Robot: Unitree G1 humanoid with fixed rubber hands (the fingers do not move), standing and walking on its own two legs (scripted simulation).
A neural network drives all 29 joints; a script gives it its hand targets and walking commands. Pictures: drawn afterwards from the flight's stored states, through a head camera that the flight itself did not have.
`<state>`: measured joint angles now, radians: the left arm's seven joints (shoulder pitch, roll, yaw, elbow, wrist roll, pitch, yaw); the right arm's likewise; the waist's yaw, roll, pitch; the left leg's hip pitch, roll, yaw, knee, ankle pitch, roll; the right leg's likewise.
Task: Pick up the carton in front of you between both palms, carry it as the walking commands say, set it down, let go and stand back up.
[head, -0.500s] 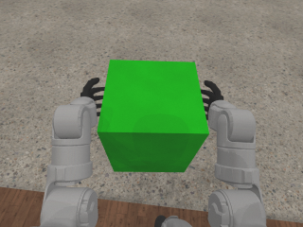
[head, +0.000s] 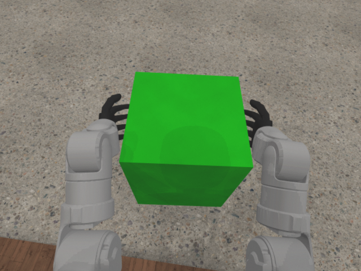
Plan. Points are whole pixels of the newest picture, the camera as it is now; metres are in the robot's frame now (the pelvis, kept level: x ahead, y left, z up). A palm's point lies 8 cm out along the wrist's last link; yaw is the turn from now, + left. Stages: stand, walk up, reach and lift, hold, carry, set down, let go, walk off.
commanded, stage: carry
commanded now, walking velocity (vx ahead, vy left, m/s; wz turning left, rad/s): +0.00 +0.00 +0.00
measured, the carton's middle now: (183, 146) +0.38 +0.00 +0.03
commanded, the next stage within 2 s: none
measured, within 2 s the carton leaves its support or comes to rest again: neither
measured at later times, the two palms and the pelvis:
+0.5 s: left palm (94, 117) +0.39 +0.18 +0.11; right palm (245, 118) +0.40 -0.12 +0.12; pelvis +0.04 +0.02 -0.01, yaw +1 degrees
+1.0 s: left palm (89, 123) +0.37 +0.18 +0.12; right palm (249, 130) +0.37 -0.12 +0.12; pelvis +0.02 +0.03 -0.01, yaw +0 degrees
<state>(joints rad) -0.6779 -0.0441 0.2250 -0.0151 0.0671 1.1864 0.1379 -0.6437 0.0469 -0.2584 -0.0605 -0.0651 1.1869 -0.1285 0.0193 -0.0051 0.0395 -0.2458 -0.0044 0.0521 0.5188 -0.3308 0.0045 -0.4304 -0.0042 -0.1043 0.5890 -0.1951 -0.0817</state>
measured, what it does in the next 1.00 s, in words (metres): steps on the spot: left foot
